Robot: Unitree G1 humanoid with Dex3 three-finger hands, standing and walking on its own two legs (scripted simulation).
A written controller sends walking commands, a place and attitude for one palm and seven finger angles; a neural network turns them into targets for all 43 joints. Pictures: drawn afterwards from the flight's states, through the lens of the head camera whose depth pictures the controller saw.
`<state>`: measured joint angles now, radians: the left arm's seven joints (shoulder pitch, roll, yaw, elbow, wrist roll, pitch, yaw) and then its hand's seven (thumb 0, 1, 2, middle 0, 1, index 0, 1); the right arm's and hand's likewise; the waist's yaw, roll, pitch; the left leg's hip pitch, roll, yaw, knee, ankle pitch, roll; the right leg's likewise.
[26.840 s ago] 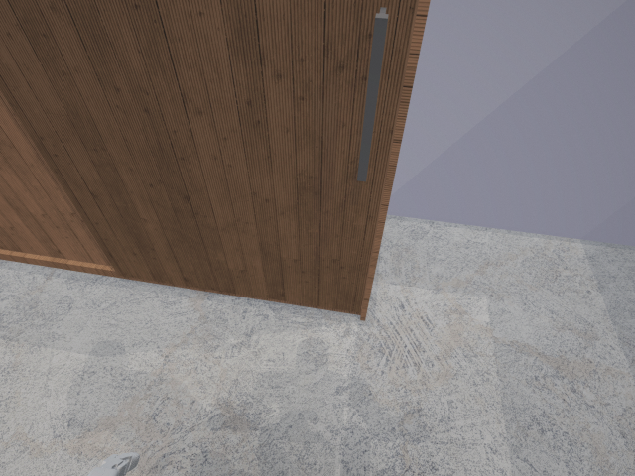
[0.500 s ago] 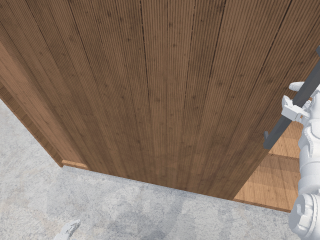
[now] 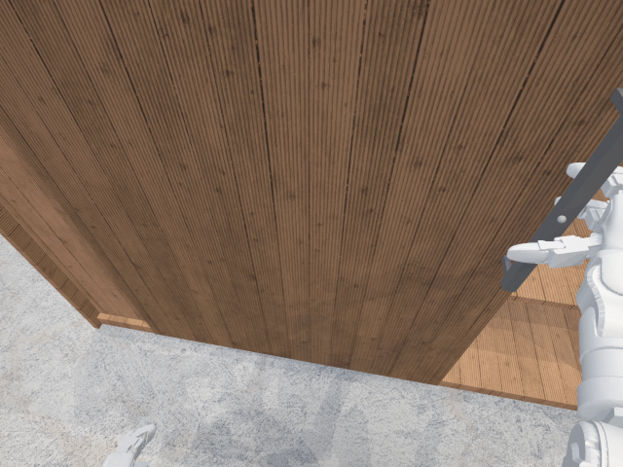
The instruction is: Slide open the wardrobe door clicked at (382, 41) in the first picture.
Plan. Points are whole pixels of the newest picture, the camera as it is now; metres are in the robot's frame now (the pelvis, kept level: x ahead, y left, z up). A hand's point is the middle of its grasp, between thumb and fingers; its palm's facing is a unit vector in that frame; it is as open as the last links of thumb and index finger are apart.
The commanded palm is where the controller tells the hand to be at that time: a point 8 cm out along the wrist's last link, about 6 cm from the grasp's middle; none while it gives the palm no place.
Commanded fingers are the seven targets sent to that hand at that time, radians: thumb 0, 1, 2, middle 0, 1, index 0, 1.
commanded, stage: slip the hand off the handle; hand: right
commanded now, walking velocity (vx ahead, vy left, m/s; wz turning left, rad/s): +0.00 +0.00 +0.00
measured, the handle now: (554, 209) +0.45 -0.30 +0.10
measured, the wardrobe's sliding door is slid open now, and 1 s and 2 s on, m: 0.67 0.67 0.67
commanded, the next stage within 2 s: draw the hand back to the body in 1.34 s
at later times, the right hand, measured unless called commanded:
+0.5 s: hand (619, 233) +0.39 -0.35 +0.12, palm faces +0.43 +0.88 -0.20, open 14.6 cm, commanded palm +0.36 -0.38 +0.12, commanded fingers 0.00 0.55 -0.20 0.25 1.15 0.25 1.15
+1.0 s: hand out of the picture +0.34 -0.35 +0.11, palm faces +0.41 +0.89 -0.19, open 14.7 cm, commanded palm +0.29 -0.38 +0.12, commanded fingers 0.00 0.55 -0.20 0.25 1.15 0.25 1.15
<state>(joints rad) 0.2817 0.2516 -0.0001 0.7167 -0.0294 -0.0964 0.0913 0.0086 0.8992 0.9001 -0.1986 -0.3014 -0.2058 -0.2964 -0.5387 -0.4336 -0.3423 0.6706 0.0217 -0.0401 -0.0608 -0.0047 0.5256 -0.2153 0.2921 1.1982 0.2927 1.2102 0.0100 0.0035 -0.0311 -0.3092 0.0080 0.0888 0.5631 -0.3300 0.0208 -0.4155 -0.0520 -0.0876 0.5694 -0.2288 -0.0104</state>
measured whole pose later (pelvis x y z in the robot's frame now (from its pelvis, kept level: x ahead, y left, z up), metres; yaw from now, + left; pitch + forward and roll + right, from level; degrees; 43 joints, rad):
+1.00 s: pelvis +0.00 -0.02 +0.00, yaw +0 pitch +5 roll +1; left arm 0.31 0.25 -0.02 0.66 -0.05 -0.07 0.11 0.01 0.90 0.90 -0.20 -0.30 -0.21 -0.30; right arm -0.28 -0.50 -0.48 0.50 0.10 -0.02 0.10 -0.01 0.55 -0.20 0.26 1.15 0.25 1.15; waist 0.01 -0.01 -0.06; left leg -0.33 0.02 0.08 0.59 -0.34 0.00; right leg -0.45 -0.05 -0.10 0.63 -0.26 -0.04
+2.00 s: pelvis -0.01 +0.00 +0.00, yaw +0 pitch -1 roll +1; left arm 0.28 0.28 -0.03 0.65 -0.08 -0.28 0.13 0.01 0.90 0.90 -0.20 -0.30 -0.20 -0.30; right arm 0.11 -0.44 -0.51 0.11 0.35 -0.01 0.37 -0.01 0.51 -0.23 0.25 1.12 0.24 1.12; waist -0.04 -0.03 -0.05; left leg -0.21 0.00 0.09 0.57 -0.34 0.02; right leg -0.34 -0.06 -0.07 0.61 -0.25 -0.01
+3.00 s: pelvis +0.02 +0.02 +0.01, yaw +0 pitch -5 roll +0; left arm 0.19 0.23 -0.01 0.65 0.00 -0.10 0.09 0.01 0.90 0.90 -0.20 -0.30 -0.20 -0.30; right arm 0.47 -0.35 -0.33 -0.40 0.09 -0.06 -0.10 0.02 -0.88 -0.90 0.21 0.31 0.21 0.31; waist -0.08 -0.05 0.02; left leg -0.01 -0.01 0.09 0.38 -0.29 0.04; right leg -0.13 -0.05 -0.07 0.41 -0.19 0.02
